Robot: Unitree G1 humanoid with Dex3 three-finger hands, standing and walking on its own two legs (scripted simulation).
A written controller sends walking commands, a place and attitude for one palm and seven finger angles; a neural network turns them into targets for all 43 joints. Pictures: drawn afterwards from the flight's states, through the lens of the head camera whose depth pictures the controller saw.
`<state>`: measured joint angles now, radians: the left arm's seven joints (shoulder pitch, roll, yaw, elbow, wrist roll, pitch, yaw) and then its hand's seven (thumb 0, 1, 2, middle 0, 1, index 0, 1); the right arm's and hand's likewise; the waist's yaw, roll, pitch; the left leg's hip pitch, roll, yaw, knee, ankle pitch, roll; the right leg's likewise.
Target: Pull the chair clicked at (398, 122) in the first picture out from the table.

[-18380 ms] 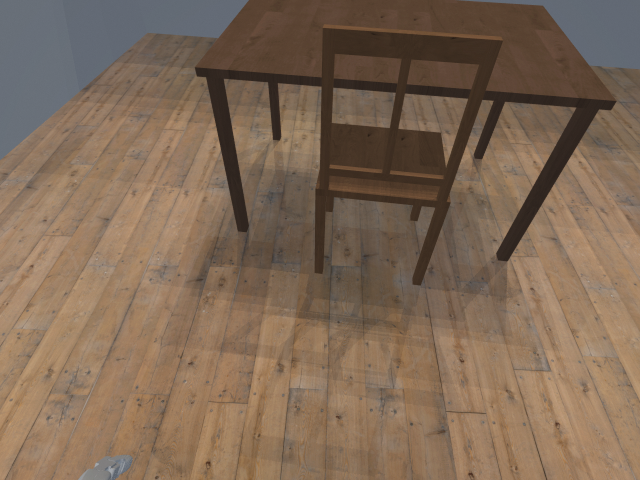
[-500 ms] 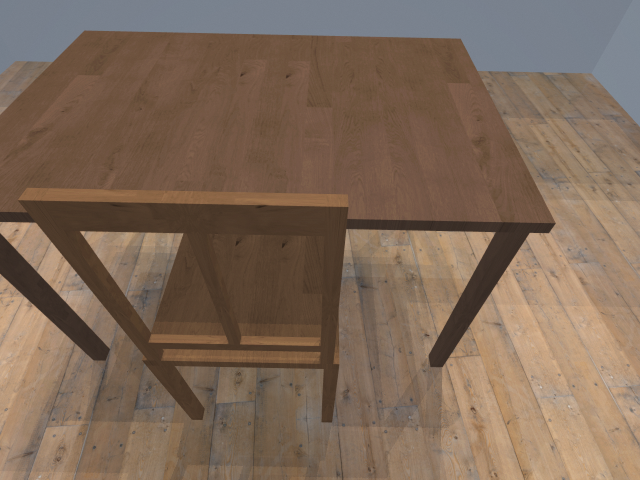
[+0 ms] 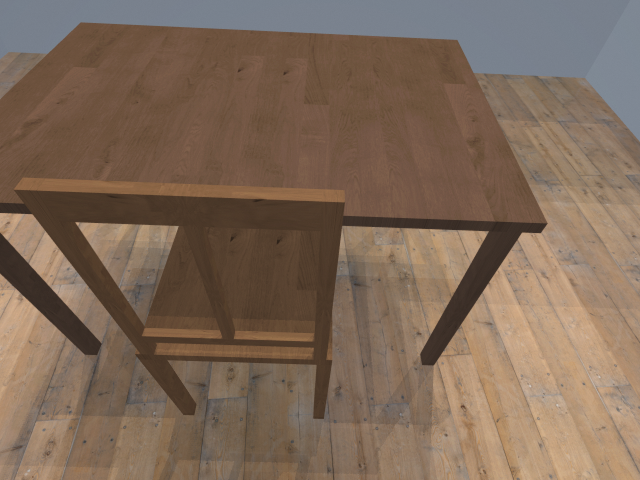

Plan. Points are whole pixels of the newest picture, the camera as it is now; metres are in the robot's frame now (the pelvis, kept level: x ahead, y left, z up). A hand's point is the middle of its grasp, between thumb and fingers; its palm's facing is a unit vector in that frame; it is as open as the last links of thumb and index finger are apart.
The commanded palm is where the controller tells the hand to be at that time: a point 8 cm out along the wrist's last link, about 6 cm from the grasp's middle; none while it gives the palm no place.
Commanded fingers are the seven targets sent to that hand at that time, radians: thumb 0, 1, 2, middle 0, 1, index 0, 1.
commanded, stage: raise the hand toward the chair's back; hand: left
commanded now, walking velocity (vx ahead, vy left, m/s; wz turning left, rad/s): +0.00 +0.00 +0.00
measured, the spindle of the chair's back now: (214, 289) +0.41 +0.20 -0.08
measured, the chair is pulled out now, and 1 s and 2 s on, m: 0.00 0.00 0.00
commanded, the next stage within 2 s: none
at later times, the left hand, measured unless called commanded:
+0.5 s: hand out of the picture +0.12 +0.19 -0.10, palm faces +0.14 -0.99 -0.01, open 9.9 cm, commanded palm +0.12 +0.24 -0.06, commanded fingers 0.00 0.29 0.64 -0.14 -0.20 -0.14 -0.20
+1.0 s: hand (154, 436) +0.17 +0.21 -0.04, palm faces +0.11 -0.99 -0.08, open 14.2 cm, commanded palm +0.14 +0.26 -0.05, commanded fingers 0.00 -0.29 0.39 -0.08 -0.11 -0.08 -0.11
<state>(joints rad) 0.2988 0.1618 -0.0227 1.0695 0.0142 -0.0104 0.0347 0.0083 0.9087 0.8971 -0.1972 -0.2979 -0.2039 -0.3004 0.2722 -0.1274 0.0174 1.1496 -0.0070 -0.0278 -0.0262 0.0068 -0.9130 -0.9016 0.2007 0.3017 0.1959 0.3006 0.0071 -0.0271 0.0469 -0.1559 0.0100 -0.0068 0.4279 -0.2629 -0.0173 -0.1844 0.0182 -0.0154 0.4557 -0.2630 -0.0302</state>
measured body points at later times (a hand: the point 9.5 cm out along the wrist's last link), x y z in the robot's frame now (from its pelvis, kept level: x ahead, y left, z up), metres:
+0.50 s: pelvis -0.04 +0.01 -0.10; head +0.01 +0.03 +0.34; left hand +0.11 +0.24 -0.09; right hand +0.22 -0.22 -0.12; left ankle -0.02 +0.13 -0.74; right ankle -0.01 -0.10 -0.74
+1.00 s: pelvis -0.04 +0.02 -0.10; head +0.04 +0.03 +0.34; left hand +0.16 +0.27 -0.04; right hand +0.13 -0.23 -0.19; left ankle -0.02 +0.13 -0.74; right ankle -0.01 -0.10 -0.74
